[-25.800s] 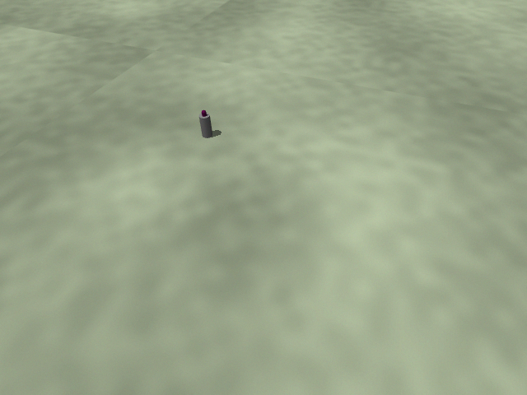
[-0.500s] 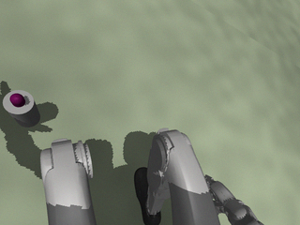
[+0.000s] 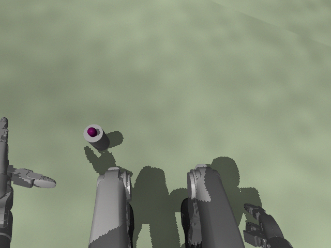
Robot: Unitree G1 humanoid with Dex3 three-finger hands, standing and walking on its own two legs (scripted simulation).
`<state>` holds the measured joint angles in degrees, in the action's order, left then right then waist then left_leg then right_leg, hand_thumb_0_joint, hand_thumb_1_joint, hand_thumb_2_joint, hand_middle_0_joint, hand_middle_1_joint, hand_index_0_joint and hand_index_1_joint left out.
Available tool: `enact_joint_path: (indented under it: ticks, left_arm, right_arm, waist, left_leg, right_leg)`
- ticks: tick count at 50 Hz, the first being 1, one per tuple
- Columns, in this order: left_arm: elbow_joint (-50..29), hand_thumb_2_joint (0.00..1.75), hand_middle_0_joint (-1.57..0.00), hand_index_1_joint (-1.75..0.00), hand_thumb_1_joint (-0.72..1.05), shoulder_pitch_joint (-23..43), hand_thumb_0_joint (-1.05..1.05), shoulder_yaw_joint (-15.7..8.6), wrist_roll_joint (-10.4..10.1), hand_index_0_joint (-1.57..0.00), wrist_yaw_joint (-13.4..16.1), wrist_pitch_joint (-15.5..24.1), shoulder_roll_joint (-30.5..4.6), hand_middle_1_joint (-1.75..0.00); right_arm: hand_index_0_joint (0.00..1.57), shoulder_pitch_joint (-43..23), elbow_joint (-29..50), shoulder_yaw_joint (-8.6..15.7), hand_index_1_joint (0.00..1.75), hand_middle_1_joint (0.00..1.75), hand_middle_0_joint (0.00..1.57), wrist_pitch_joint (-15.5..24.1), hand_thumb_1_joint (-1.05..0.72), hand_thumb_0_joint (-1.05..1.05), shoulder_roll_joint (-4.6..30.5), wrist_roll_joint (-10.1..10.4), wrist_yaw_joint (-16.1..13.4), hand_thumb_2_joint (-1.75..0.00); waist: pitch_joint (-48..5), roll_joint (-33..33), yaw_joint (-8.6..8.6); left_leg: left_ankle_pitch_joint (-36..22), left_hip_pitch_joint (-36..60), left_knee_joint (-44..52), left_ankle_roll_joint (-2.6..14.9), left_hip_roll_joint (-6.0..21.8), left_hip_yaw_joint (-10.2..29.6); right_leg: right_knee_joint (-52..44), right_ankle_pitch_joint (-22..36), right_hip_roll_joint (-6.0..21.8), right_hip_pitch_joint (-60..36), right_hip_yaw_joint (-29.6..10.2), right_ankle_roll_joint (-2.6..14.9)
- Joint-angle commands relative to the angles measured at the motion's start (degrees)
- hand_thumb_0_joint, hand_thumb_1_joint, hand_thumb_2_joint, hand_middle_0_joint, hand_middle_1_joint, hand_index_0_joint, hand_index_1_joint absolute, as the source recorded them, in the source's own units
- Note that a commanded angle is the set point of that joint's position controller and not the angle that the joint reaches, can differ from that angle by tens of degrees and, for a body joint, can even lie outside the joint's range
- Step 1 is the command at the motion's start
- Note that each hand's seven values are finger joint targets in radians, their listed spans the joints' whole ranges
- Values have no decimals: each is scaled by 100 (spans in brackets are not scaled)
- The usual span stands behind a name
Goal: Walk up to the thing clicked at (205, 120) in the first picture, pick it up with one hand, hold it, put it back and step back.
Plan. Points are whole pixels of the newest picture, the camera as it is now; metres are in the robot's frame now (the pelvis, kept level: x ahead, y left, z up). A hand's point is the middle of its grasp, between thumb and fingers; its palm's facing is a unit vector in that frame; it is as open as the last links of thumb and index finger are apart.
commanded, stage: home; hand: left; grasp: from the side
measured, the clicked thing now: (96, 137) +0.46 +0.24 -0.36
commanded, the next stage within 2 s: none
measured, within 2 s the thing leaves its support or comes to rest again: neither
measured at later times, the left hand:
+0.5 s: hand out of the picture +0.26 +0.24 +0.12, palm faces +0.21 -0.91 -0.36, open 17.2 cm
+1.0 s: hand out of the picture +0.23 +0.20 +0.21, palm faces +0.20 -0.93 -0.30, open 17.5 cm
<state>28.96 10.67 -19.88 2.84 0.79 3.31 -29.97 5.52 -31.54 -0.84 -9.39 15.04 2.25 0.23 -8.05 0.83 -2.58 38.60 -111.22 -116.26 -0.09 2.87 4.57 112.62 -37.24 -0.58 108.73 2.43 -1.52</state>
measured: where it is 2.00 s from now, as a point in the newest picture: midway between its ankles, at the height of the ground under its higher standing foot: (159, 240)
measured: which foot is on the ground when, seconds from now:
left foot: down 0.00-1.00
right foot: down 0.00-1.00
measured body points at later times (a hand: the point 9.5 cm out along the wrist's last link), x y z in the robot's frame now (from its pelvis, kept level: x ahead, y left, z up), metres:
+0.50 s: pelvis +0.06 +0.00 +0.21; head +0.13 +0.03 +0.66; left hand +0.25 +0.29 +0.15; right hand +0.23 -0.24 +0.13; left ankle +0.08 +0.12 -0.42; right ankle +0.09 -0.13 -0.42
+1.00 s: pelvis +0.08 +0.00 +0.27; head +0.10 +0.01 +0.72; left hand +0.22 +0.25 +0.23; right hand +0.28 -0.22 +0.20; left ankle +0.08 +0.12 -0.42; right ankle +0.09 -0.13 -0.42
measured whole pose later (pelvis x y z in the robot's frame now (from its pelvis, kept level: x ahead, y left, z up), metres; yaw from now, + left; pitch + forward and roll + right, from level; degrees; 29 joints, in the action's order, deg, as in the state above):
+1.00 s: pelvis +0.08 +0.00 +0.27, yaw +5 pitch +9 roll -2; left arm -1.0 -27.2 0.6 -1.0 8.5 -16.5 -12.4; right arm 15.2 -26.4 -2.0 5.4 11.6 0.8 -10.5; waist -7.1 2.3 -1.1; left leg 28.0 -37.5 -56.8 -0.7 2.3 2.2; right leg 53.2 -27.1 0.4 34.7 2.8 -0.8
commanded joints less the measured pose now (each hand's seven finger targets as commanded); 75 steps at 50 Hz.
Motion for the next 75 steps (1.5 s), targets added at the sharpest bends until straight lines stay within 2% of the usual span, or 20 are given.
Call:
enact_joint_path:
  ticks: [1,3,6,7,12,16,22,27,31,34,42,50,52,53,54,56,57,59,64,75]
  left_arm:
    - [-1495,9,-6,-6,-49,334,0,-580,-69,-6,429,-47,-1616,-6]
    - [-1541,9,-6,-6,-49,20,0,-509,-96,-6,531,-154,-1421,-6]
    - [-1423,8,-6,-6,-50,-347,0,-102,-112,-6,614,-330,-820,-6]
    - [-1481,10,-6,-7,-47,-523,0,-50,-149,-6,649,-391,-735,-7]
    - [-1409,10,-6,-7,-47,-844,0,538,-211,-6,767,-704,-21,-6]
    - [-1688,8,-5,-6,-52,-1300,0,694,-240,-5,894,-929,115,-6]
    - [-2522,6,-5,-5,-54,-1952,0,1010,-296,-5,1063,-1279,422,-5]
    - [-3038,7,-5,-6,-53,-2772,0,1447,-354,-5,1108,-1571,907,-6]
    - [-3829,6,-5,-5,-54,-3277,0,1677,-383,-5,1092,-1725,1062,-5]
    - [-3884,5,-5,-5,-56,-3614,0,1801,-383,-5,1045,-1798,1207,-5]
    - [-4175,5,-5,-5,-55,-3636,0,1728,-356,-5,887,-1741,1202,-5]
    - [-4066,5,-5,-5,-55,-3573,0,1768,-319,-5,817,-1686,1242,-5]
    - [-4528,5,-5,-5,-56,-3241,0,1682,-330,-5,841,-1656,1041,-5]
    - [-3987,6,-5,-5,-55,-3698,0,1761,-318,-5,822,-1709,1234,-5]
    - [-3840,5,-5,-5,-55,-3738,0,1871,-329,-5,800,-1732,1349,-5]
    - [-4053,7,-5,-6,-53,-3519,0,1719,-333,-5,812,-1703,1191,-6]
    - [-3730,5,-5,-5,-57,-3736,0,1772,-325,-5,797,-1719,1309,-5]
    - [-4056,5,-5,-5,-56,-3489,0,1644,-335,-5,800,-1677,1104,-5]
    - [-3793,6,-5,-6,-54,-3730,0,1707,-356,-5,761,-1693,1262,-6]
    - [-3916,6,-5,-6,-54,-3453,0,1707,-349,-5,747,-1654,1230,-6]
  right_arm:
    - [20,488,677,460,30,30,20,336,-89,0,957,51,-361,-90]
    - [20,453,714,434,30,30,20,437,-89,0,889,62,-466,-90]
    - [20,481,673,399,30,30,20,609,-89,0,755,34,-580,-90]
    - [20,499,710,394,30,30,20,656,-90,0,735,34,-613,-90]
    - [20,610,718,348,30,30,20,908,-89,0,628,22,-711,-90]
    - [20,673,785,337,30,30,20,1061,-89,0,628,39,-800,-90]
    - [20,749,971,258,30,30,20,1205,-90,0,507,24,-981,-90]
    - [20,804,1141,206,30,30,20,1290,-90,0,388,1,-1106,-90]
    - [20,778,1324,194,30,30,20,1421,-90,0,340,-19,-1173,-90]
    - [20,768,1344,178,30,30,20,1508,-90,0,321,-45,-1195,-90]
    - [20,708,1392,179,30,30,20,1694,-90,0,311,-108,-1185,-90]
    - [20,719,1306,169,30,30,20,1837,-90,0,311,-154,-1171,-90]
    - [20,740,1261,172,30,30,20,1844,-90,0,326,-152,-1173,-90]
    - [20,742,1236,152,30,30,20,1847,-90,0,301,-169,-1175,-90]
    - [20,715,1252,160,30,30,20,1858,-90,0,328,-161,-1167,-90]
    - [20,689,1235,162,30,30,20,1850,-90,0,322,-157,-1163,-90]
    - [20,648,1253,160,30,30,20,1840,-90,0,313,-149,-1161,-90]
    - [20,671,1205,169,30,30,20,1841,-90,0,334,-150,-1149,-90]
    - [20,630,1260,167,30,30,20,1850,-90,0,313,-144,-1140,-90]
    - [20,615,1221,182,30,30,20,1883,-90,0,324,-151,-1152,-90]
  waist:
    - [-3438,446,45]
    - [-3308,567,103]
    - [-2910,517,8]
    - [-2889,543,65]
    - [-2274,317,-115]
    - [-2094,382,25]
    - [-1781,605,45]
    - [-1078,527,53]
    - [-851,432,102]
    - [-417,166,45]
    - [-139,109,71]
    - [-515,278,69]
    - [-625,390,61]
    - [-594,166,59]
    - [-449,89,27]
    - [-478,145,73]
    - [-251,-12,78]
    - [-346,90,126]
    - [-377,-16,113]
    - [-411,43,81]
  left_leg:
    - [-579,3175,2377,218,-134,-201]
    - [-610,3523,2706,196,-149,-225]
    - [-1011,3952,3074,190,-156,-300]
    - [-1134,4144,3196,182,-163,-331]
    - [-1298,4770,3947,175,-157,-346]
    - [-1576,5638,4645,114,-168,-326]
    - [-2093,6782,5562,26,-161,-294]
    - [-2002,7252,6280,10,-165,-300]
    - [-1994,7546,6634,13,-155,-274]
    - [-2107,7606,6779,26,-150,-258]
    - [-2093,7746,6990,20,-169,-303]
    - [-2543,8123,6947,-12,-221,-353]
    - [-2649,8208,6917,-10,-231,-366]
    - [-2749,8172,6880,0,-222,-354]
    - [-2736,8112,6880,11,-220,-359]
    - [-2674,8081,6897,13,-232,-366]
    - [-2642,8010,6911,22,-229,-366]
    - [-2587,8038,6914,25,-253,-415]
    - [-2612,8008,6887,48,-262,-432]
    - [-2431,8072,6969,52,-243,-420]
  right_leg:
    - [-2299,618,-92,-2924,-89,266]
    - [-2584,609,-77,-3187,-133,283]
    - [-3064,981,-68,-3661,-130,295]
    - [-3254,1099,-58,-3870,-171,290]
    - [-4150,1274,3,-4749,-203,250]
    - [-4680,1510,-11,-5313,-88,275]
    - [-5363,1971,-33,-6263,8,269]
    - [-6005,1933,-61,-6814,104,246]
    - [-6334,1899,-102,-7173,171,239]
    - [-6500,1960,-141,-7226,246,225]
    - [-6756,1886,-120,-7469,203,206]
    - [-6751,2325,-87,-7778,126,195]
    - [-6778,2448,-79,-7838,112,188]
    - [-6793,2549,-85,-7905,117,176]
    - [-6812,2562,-88,-7847,114,165]
    - [-6854,2533,-71,-7870,111,166]
    - [-6892,2490,-68,-7829,135,150]
    - [-6924,2465,-52,-7853,99,146]
    - [-6955,2529,-39,-7922,74,129]
    - [-6978,2329,-40,-7870,65,151]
